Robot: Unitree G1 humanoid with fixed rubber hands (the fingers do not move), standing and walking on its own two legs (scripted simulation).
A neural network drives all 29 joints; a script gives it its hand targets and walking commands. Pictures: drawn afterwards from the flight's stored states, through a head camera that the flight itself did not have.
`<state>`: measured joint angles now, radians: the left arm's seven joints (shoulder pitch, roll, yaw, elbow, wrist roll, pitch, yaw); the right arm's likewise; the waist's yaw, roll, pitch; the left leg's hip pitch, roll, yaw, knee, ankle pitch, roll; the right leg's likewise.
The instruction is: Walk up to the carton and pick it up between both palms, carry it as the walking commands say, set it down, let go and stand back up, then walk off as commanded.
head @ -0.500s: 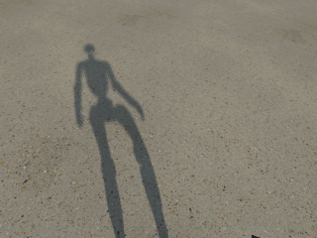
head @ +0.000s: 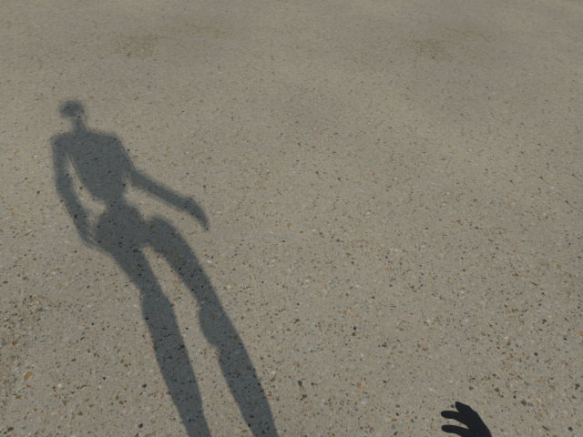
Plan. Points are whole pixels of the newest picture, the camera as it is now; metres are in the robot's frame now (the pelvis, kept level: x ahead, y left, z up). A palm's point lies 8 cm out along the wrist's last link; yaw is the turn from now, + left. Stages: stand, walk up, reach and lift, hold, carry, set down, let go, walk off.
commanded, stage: walk up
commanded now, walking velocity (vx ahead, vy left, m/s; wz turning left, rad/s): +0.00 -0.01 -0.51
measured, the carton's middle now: out of the picture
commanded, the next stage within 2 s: none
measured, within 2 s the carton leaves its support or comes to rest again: neither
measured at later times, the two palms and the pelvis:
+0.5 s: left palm out of the picture +0.15 +0.17 -0.09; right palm out of the picture -0.01 -0.32 -0.14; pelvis -0.01 -0.06 +0.00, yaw -18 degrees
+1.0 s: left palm (217, 413) +0.19 +0.13 -0.12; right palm out of the picture +0.02 -0.40 -0.09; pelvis +0.04 -0.10 +0.00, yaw -29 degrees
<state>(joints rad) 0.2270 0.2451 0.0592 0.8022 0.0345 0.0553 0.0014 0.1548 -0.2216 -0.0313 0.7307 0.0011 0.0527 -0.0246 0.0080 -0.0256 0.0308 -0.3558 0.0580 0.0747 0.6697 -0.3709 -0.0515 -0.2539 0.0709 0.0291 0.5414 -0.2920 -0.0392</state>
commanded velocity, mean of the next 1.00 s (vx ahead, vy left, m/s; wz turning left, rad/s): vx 0.15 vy -0.04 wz -0.51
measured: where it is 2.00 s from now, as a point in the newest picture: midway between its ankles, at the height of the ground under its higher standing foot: (459, 430)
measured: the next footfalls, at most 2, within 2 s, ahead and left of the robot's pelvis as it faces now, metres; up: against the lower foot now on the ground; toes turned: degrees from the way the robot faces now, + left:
left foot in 0.02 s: +0.07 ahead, +0.11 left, +0.00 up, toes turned +5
right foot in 0.40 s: +0.01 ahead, -0.14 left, +0.00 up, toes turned -19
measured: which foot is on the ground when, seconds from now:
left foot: up 0.00-0.00, down 0.02-0.40, up 0.42-0.92, down 0.94-1.00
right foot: down 0.00-0.02, up 0.04-0.38, down 0.40-0.94, up 0.96-1.00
